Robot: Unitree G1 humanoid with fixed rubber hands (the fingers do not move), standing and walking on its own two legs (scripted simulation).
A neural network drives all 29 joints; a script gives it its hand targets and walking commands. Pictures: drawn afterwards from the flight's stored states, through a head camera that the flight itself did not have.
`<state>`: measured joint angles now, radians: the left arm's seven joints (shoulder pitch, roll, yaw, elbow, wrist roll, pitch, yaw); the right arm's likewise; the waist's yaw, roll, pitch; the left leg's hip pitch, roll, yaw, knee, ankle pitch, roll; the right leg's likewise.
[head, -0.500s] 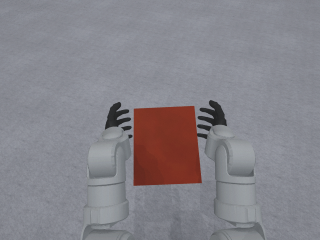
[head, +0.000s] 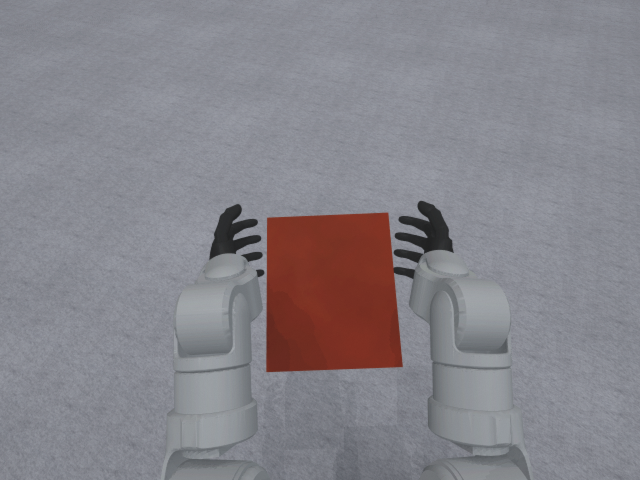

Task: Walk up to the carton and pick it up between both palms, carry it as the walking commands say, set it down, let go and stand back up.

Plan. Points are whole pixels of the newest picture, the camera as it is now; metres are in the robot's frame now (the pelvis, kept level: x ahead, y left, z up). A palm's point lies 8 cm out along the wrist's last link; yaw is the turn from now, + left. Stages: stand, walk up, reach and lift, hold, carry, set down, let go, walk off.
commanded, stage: carry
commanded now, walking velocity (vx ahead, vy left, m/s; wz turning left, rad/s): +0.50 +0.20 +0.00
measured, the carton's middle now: (330, 298) +0.36 +0.00 -0.01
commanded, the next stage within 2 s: none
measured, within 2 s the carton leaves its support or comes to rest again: neither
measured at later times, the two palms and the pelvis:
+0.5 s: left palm (223, 106) +0.65 +0.16 +0.11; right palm (366, 104) +0.65 -0.07 +0.11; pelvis +0.31 +0.05 +0.00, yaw +0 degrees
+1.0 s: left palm (225, 19) +0.97 +0.20 +0.11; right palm (333, 18) +0.97 -0.03 +0.11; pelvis +0.64 +0.08 +0.00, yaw +1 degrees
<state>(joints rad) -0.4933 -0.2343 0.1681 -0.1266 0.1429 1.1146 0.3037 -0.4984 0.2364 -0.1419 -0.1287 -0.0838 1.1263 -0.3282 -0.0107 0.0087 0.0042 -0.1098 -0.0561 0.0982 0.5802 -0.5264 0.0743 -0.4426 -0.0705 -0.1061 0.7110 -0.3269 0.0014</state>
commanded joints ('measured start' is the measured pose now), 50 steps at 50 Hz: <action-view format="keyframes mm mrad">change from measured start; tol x64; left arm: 1 -408 -942 -470 -116 -343 -10 -188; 50 -407 -938 -483 -158 -357 -12 -195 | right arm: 1 -496 933 530 -144 315 -5 210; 50 -429 973 532 -156 313 -16 203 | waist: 1 82 -209 -606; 50 -9 128 -426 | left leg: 1 -328 92 28 576 999 -162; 2 -734 -68 -28 750 -12 -198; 6 -889 122 -234 459 -120 -134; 16 746 351 -332 -33 1552 91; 26 114 190 21 246 1398 -49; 28 -698 -67 -19 725 15 -181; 32 -893 108 -204 488 -102 -126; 40 746 386 -380 -12 1692 121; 50 371 250 -88 7 1402 61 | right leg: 1 882 -199 256 -183 935 -180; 10 646 -202 18 -25 1079 -61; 13 -181 68 -16 402 -186 53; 17 -442 13 20 400 -241 26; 25 111 94 -110 -223 100 11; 29 1179 -403 538 -152 1429 -307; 37 551 -164 -37 75 1068 -34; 40 -276 54 31 517 -231 34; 50 -25 92 -106 -152 7 17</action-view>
